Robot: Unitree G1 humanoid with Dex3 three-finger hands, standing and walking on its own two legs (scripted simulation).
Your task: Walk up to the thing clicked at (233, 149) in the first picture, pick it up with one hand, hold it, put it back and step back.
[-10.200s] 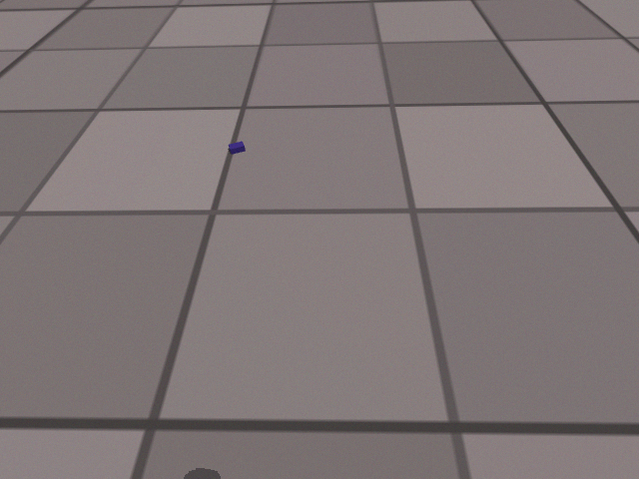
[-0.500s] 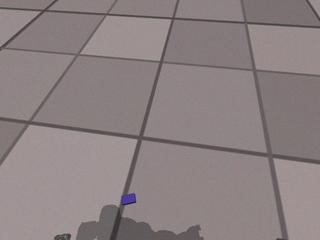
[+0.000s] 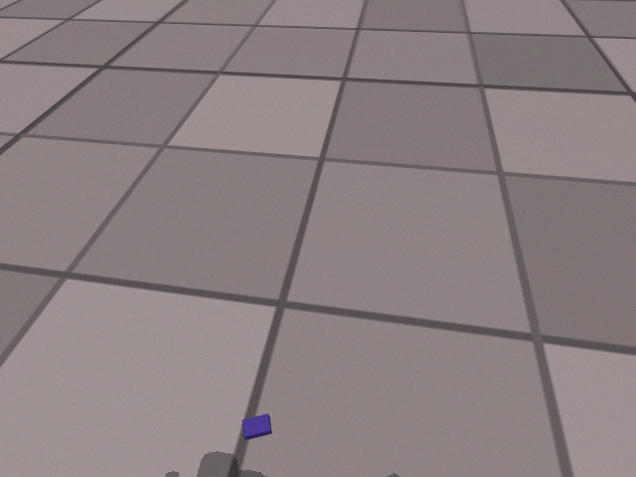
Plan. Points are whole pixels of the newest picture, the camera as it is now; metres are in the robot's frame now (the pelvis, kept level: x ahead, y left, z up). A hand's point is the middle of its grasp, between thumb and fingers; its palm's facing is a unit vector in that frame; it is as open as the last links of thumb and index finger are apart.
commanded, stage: walk up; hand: left
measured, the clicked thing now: (257, 426) +0.40 +0.25 -0.77
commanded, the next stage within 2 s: stand in 0.50 s
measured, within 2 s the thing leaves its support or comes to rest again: neither
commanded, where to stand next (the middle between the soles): +0.02 +0.01 m, yaw +1 degrees
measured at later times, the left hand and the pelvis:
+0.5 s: hand out of the picture +0.07 +0.26 -0.16, palm faces -0.01 -0.94 -0.35, open 7.4 cm; pelvis +0.00 +0.00 +0.00, yaw +0 degrees
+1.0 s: hand out of the picture +0.07 +0.25 -0.16, palm faces -0.01 -0.94 -0.34, open 7.4 cm; pelvis +0.00 +0.00 +0.00, yaw +1 degrees
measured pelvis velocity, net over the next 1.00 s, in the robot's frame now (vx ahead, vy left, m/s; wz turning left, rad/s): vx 0.00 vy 0.00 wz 0.01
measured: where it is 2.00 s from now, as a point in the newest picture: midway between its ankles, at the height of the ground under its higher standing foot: outside the picture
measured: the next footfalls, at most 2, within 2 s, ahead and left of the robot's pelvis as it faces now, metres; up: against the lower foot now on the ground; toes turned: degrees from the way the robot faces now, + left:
none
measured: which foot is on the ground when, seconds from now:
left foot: down 0.00-1.00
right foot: down 0.00-1.00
